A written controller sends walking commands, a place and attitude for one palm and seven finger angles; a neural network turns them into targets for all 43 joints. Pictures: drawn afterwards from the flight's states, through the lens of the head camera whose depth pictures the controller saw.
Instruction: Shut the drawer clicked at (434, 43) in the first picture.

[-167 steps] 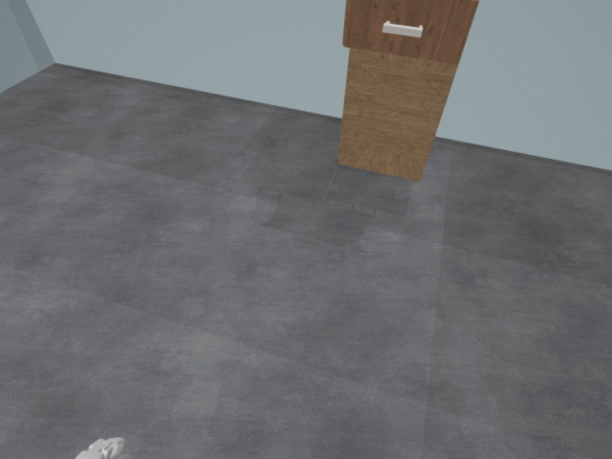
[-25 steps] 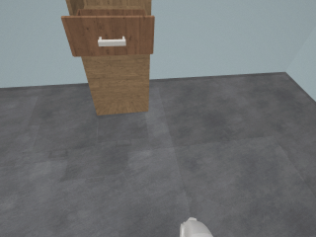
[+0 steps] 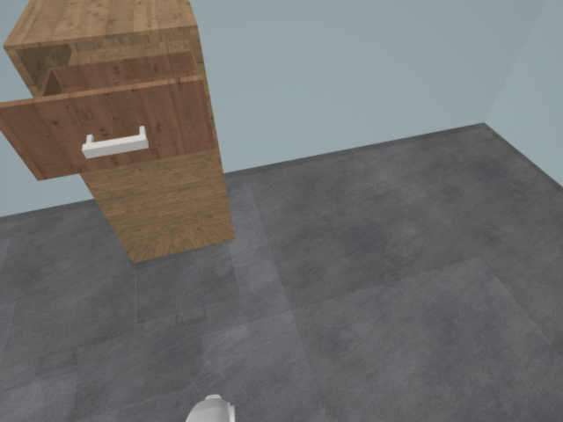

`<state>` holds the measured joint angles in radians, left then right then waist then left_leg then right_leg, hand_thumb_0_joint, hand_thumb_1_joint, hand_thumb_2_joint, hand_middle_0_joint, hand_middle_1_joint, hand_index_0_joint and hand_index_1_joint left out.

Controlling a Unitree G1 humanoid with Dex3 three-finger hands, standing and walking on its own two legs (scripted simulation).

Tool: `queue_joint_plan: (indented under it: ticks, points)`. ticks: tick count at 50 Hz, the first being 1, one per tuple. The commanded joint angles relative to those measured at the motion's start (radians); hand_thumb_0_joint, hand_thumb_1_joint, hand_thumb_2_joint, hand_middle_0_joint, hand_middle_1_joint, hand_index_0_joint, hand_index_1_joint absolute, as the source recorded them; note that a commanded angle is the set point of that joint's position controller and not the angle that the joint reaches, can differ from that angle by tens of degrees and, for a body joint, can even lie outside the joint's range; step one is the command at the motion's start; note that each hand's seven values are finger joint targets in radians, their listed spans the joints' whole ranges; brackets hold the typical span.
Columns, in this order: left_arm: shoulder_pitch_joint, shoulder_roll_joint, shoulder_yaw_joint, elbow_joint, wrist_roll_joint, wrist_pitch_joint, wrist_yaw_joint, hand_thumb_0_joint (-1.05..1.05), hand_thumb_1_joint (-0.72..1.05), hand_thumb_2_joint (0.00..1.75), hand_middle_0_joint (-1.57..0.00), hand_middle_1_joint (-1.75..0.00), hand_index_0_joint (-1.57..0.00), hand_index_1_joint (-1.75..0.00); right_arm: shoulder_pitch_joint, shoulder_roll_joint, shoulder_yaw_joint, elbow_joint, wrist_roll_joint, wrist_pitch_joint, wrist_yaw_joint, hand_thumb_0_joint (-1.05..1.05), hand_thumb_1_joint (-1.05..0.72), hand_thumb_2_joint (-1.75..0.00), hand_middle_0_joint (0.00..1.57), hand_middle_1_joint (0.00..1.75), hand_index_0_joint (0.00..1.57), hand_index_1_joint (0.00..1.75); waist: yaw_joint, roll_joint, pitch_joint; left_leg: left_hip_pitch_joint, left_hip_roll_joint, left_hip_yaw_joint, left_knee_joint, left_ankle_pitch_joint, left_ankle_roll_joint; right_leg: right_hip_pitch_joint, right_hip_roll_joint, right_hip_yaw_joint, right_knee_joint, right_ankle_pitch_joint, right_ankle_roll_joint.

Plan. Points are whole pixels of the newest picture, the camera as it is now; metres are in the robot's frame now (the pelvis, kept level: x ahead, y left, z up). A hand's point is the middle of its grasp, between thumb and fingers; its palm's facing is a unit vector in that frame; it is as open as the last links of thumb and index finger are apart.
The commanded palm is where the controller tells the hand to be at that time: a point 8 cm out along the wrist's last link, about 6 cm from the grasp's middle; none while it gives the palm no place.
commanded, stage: turn to face it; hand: left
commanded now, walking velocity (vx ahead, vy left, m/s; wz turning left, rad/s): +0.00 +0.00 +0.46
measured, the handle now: (116, 140) +0.63 +0.37 +0.04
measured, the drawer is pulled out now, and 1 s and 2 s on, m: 0.27 0.27 0.27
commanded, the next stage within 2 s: take the last steps up to it in 0.62 s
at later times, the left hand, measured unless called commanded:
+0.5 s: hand out of the picture +0.15 +0.21 -0.17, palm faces +0.18 -0.95 -0.23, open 7.3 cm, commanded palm none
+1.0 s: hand out of the picture +0.05 +0.16 -0.18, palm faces +0.38 -0.90 -0.20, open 7.3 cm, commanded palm none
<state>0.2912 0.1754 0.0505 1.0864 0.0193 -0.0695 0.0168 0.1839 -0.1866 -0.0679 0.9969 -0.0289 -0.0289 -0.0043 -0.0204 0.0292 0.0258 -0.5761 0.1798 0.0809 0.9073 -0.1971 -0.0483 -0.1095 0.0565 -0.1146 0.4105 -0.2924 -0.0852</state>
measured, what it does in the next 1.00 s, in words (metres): walks ahead, turning left: left foot, then right foot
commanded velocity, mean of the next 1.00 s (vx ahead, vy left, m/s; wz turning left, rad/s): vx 0.09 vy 0.01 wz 0.26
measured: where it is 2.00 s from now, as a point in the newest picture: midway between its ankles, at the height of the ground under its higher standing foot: (267, 382)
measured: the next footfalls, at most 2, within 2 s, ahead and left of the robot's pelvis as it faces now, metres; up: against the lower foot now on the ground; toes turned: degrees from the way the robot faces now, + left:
left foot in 0.16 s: +0.20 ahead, +0.14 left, +0.00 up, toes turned +11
right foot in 0.56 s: +0.20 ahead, -0.10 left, +0.00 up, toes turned +5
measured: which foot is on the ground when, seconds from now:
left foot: up 0.00-0.14, down 0.16-0.56, up 0.58-1.00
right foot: down 0.00-0.18, up 0.20-0.54, down 0.56-1.00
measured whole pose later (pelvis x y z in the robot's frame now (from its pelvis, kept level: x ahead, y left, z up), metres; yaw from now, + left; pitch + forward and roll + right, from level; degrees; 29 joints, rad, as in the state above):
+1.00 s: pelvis +0.13 +0.00 +0.00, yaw +17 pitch +0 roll +0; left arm 0.35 0.18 0.05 1.07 0.03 -0.02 0.02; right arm 0.20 -0.18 -0.05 1.02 -0.02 0.02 0.01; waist 0.05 -0.02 0.03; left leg -0.21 0.04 0.09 0.56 -0.39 0.00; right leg -0.19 -0.07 -0.20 0.47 -0.27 -0.02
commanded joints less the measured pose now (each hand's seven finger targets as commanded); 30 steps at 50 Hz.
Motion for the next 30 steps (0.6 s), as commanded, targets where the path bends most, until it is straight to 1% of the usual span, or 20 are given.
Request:
queue_joint_plan:
  ticks: [1, 3, 4, 5, 6, 7, 8, 9, 10, 11, 13, 15, 18, 22, 24, 26, 27, 28, 29, 30]
  points:
    - [0.095, 0.11, 0.013, -0.022, 0.0, -0.016, 0.0, 0.0, 0.9, 0.9, -0.2, -0.3, -0.2, -0.3, -0.01, 0.003, 0.023, -0.033, 0.006, -0.013, 0.024, 0.0, -0.9, -0.9, 0.2, 0.3, 0.2, 0.3, 0.036, -0.131, 0.066, 0.062, -0.051, 0.042, -0.168, 0.041, 0.01, -0.024, -0.261, 0.139, -0.119, 0.563, -0.071]
    - [0.112, 0.119, 0.014, -0.014, 0.003, -0.011, 0.005, 0.0, 0.9, 0.9, -0.2, -0.3, -0.2, -0.3, -0.03, -0.006, 0.028, -0.035, 0.01, -0.015, 0.022, 0.0, -0.9, -0.9, 0.2, 0.3, 0.2, 0.3, 0.042, -0.125, 0.05, 0.101, -0.075, 0.047, -0.217, 0.033, 0.03, 0.03, -0.278, 0.118, -0.079, 0.649, -0.055]
    - [0.107, 0.122, 0.015, -0.014, 0.003, -0.009, 0.009, 0.0, 0.9, 0.9, -0.2, -0.3, -0.2, -0.3, -0.017, -0.011, 0.026, -0.031, 0.009, -0.016, 0.018, 0.0, -0.9, -0.9, 0.2, 0.3, 0.2, 0.3, 0.029, -0.114, 0.047, 0.142, -0.096, 0.055, -0.254, 0.031, 0.04, 0.049, -0.279, 0.102, -0.04, 0.712, -0.044]
    - [0.105, 0.122, 0.012, -0.012, 0.0, -0.007, 0.012, 0.0, 0.9, 0.9, -0.2, -0.3, -0.2, -0.3, 0.029, -0.023, 0.026, -0.013, 0.006, -0.018, 0.011, 0.0, -0.9, -0.9, 0.2, 0.3, 0.2, 0.3, 0.005, -0.096, 0.019, 0.219, -0.124, 0.064, -0.314, 0.068, 0.05, 0.064, -0.264, 0.076, 0.034, 0.774, -0.024]
    - [0.105, 0.12, 0.008, -0.011, -0.005, -0.001, 0.016, 0.0, 0.9, 0.9, -0.2, -0.3, -0.2, -0.3, 0.12, -0.049, 0.021, 0.02, 0.002, -0.021, 0.006, 0.0, -0.9, -0.9, 0.2, 0.3, 0.2, 0.3, -0.029, -0.068, -0.034, 0.351, -0.129, 0.049, -0.391, 0.201, 0.061, 0.048, -0.244, 0.044, 0.167, 0.764, 0.008]
    - [0.117, 0.099, 0.003, -0.02, -0.013, 0.004, 0.018, 0.0, 0.9, 0.9, -0.2, -0.3, -0.2, -0.3, 0.23, -0.113, 0.008, 0.043, -0.005, -0.026, -0.002, 0.0, -0.9, -0.9, 0.2, 0.3, 0.2, 0.3, -0.063, 0.046, -0.13, 0.57, -0.027, -0.061, -0.395, 0.536, 0.11, -0.075, -0.183, -0.001, 0.36, 0.558, 0.06]
    - [0.174, 0.05, -0.008, -0.029, -0.029, 0.008, 0.018, 0.0, 0.9, 0.9, -0.2, -0.3, -0.2, -0.3, 0.302, -0.199, -0.004, 0.051, -0.002, -0.025, -0.008, 0.0, -0.9, -0.9, 0.2, 0.3, 0.2, 0.3, -0.058, 0.268, -0.234, 0.766, 0.209, -0.327, -0.39, 0.96, 0.242, -0.28, -0.069, -0.029, 0.631, -0.089, 0.099]
    - [0.167, 0.065, -0.008, -0.043, -0.022, 0.013, 0.023, 0.0, 0.9, 0.9, -0.2, -0.3, -0.2, -0.3, 0.286, -0.204, 0.005, 0.052, 0.015, -0.009, -0.013, 0.0, -0.9, -0.9, 0.2, 0.3, 0.2, 0.3, -0.037, 0.23, -0.242, 0.68, 0.264, -0.372, -0.473, 0.969, 0.313, -0.271, -0.062, 0.056, 0.777, -0.386, 0.094]
    - [0.118, 0.064, -0.007, -0.047, -0.016, 0.026, 0.027, 0.0, 0.9, 0.9, -0.2, -0.3, -0.2, -0.3, 0.206, -0.178, 0.009, 0.041, 0.015, -0.006, -0.02, 0.0, -0.9, -0.9, 0.2, 0.3, 0.2, 0.3, -0.017, 0.17, -0.139, 0.572, 0.235, -0.35, -0.529, 0.767, 0.313, -0.318, -0.095, 0.091, 0.801, -0.339, 0.096]
    - [0.075, 0.056, -0.004, -0.051, -0.012, 0.034, 0.023, 0.0, 0.9, 0.9, -0.2, -0.3, -0.2, -0.3, 0.137, -0.15, 0.014, 0.02, 0.015, -0.009, -0.023, 0.0, -0.9, -0.9, 0.2, 0.3, 0.2, 0.3, -0.008, 0.168, -0.081, 0.472, 0.198, -0.325, -0.57, 0.605, 0.281, -0.34, -0.126, 0.105, 0.784, -0.276, 0.105]
    - [0.046, 0.054, 0.003, -0.055, -0.007, 0.053, 0.011, 0.0, 0.9, 0.9, -0.2, -0.3, -0.2, -0.3, 0.044, -0.108, 0.024, -0.008, 0.012, -0.002, -0.023, 0.0, -0.9, -0.9, 0.2, 0.3, 0.2, 0.3, 0.027, 0.108, -0.003, 0.325, 0.124, -0.245, -0.606, 0.413, 0.239, -0.3, -0.155, 0.106, 0.706, -0.208, 0.114]
    - [0.077, 0.031, 0.005, -0.056, -0.008, 0.068, 0.01, 0.0, 0.9, 0.9, -0.2, -0.3, -0.2, -0.3, 0.03, -0.118, 0.018, -0.016, 0.011, 0.003, -0.02, 0.0, -0.9, -0.9, 0.2, 0.3, 0.2, 0.3, 0.041, 0.094, -0.055, 0.317, 0.082, -0.204, -0.616, 0.331, 0.222, -0.265, -0.142, 0.089, 0.628, -0.165, 0.122]
    - [0.051, 0.03, 0.012, -0.076, -0.003, 0.084, 0.013, 0.0, 0.9, 0.9, -0.2, -0.3, -0.2, -0.3, 0.038, -0.133, 0.001, -0.033, 0.009, 0.017, -0.017, 0.0, -0.9, -0.9, 0.2, 0.3, 0.2, 0.3, 0.026, 0.052, -0.073, 0.306, 0.076, -0.242, -0.639, 0.171, 0.233, -0.26, -0.129, 0.075, 0.551, -0.15, 0.127]
    - [0.016, 0.022, 0.013, -0.11, -0.001, 0.09, 0.015, 0.0, 0.9, 0.9, -0.2, -0.3, -0.2, -0.3, 0.025, -0.147, -0.013, -0.043, 0.002, 0.036, -0.011, 0.0, -0.9, -0.9, 0.2, 0.3, 0.2, 0.3, 0.015, 0.105, -0.047, 0.278, 0.062, -0.276, -0.647, -0.013, 0.229, -0.241, -0.114, 0.062, 0.407, -0.128, 0.126]
    - [0.025, 0.029, 0.014, -0.115, -0.002, 0.085, 0.015, 0.0, 0.9, 0.9, -0.2, -0.3, -0.2, -0.3, 0.018, -0.147, -0.016, -0.048, 0.002, 0.044, -0.009, 0.0, -0.9, -0.9, 0.2, 0.3, 0.2, 0.3, 0.025, 0.107, -0.037, 0.238, 0.05, -0.288, -0.626, -0.054, 0.215, -0.177, -0.099, 0.056, 0.309, -0.099, 0.123]
    - [0.085, 0.041, 0.015, -0.101, -0.003, 0.077, 0.018, 0.0, 0.9, 0.9, -0.2, -0.3, -0.2, -0.3, -0.006, -0.139, -0.018, -0.054, 0.008, 0.049, -0.006, 0.0, -0.9, -0.9, 0.2, 0.3, 0.2, 0.3, 0.059, 0.077, -0.041, 0.178, 0.009, -0.26, -0.554, -0.1, 0.17, -0.051, -0.097, 0.053, 0.107, 0.038, 0.123]
    - [0.091, 0.075, 0.019, -0.104, 0.004, 0.067, 0.022, 0.0, 0.9, 0.9, -0.2, -0.3, -0.2, -0.3, 0.005, -0.108, -0.015, -0.059, 0.015, 0.05, -0.002, 0.0, -0.9, -0.9, 0.2, 0.3, 0.2, 0.3, 0.061, -0.026, -0.032, 0.134, -0.061, -0.2, -0.449, -0.115, 0.12, -0.006, -0.16, 0.123, -0.033, 0.044, 0.11]
    - [0.065, 0.167, 0.032, -0.12, 0.015, 0.058, 0.029, 0.0, 0.9, 0.9, -0.2, -0.3, -0.2, -0.3, 0.026, -0.042, -0.004, -0.073, 0.024, 0.053, 0.002, 0.0, -0.9, -0.9, 0.2, 0.3, 0.2, 0.3, 0.044, -0.28, -0.018, 0.022, -0.181, -0.07, -0.254, -0.207, 0.049, 0.013, -0.371, 0.375, -0.15, 0.029, 0.036]
    - [0.048, 0.217, 0.037, -0.149, 0.009, 0.061, 0.027, 0.0, 0.9, 0.9, -0.2, -0.3, -0.2, -0.3, -0.011, -0.061, -0.01, -0.095, 0.017, 0.059, 0.002, 0.0, -0.9, -0.9, 0.2, 0.3, 0.2, 0.3, 0.065, -0.32, 0.005, 0.058, -0.191, -0.068, -0.073, -0.336, 0.037, -0.118, -0.505, 0.459, -0.206, 0.109, -0.055]
    - [-0.003, 0.197, 0.034, -0.163, 0.008, 0.062, 0.029, 0.0, 0.9, 0.9, -0.2, -0.3, -0.2, -0.3, -0.006, -0.08, -0.016, -0.085, 0.013, 0.069, 0.004, 0.0, -0.9, -0.9, 0.2, 0.3, 0.2, 0.3, 0.04, -0.221, 0.007, 0.083, -0.172, -0.109, 0.052, -0.312, 0.04, -0.171, -0.474, 0.386, -0.2, 0.116, -0.08]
